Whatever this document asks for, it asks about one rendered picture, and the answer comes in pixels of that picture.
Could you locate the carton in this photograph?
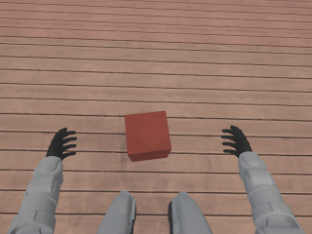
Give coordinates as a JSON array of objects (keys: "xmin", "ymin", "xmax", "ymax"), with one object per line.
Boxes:
[{"xmin": 124, "ymin": 110, "xmax": 172, "ymax": 162}]

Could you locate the robot left forearm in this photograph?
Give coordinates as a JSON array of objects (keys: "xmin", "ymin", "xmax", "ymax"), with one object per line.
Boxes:
[{"xmin": 7, "ymin": 156, "xmax": 63, "ymax": 234}]

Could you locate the robot right forearm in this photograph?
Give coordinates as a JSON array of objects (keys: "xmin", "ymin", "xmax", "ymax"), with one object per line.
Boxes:
[{"xmin": 238, "ymin": 151, "xmax": 306, "ymax": 234}]

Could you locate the robot left hand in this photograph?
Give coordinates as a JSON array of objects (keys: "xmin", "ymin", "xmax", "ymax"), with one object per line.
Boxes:
[{"xmin": 46, "ymin": 127, "xmax": 77, "ymax": 161}]

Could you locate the robot right thigh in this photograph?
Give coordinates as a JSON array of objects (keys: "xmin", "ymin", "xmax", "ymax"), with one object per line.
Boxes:
[{"xmin": 172, "ymin": 196, "xmax": 214, "ymax": 234}]

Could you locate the robot left thigh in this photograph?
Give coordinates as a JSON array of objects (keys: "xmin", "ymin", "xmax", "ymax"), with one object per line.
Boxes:
[{"xmin": 97, "ymin": 194, "xmax": 137, "ymax": 234}]

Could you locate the robot right hand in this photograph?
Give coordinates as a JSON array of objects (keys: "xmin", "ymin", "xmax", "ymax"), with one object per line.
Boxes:
[{"xmin": 221, "ymin": 125, "xmax": 253, "ymax": 158}]

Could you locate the robot thigh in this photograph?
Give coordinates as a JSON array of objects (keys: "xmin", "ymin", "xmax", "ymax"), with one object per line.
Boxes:
[
  {"xmin": 97, "ymin": 194, "xmax": 137, "ymax": 234},
  {"xmin": 172, "ymin": 196, "xmax": 214, "ymax": 234}
]

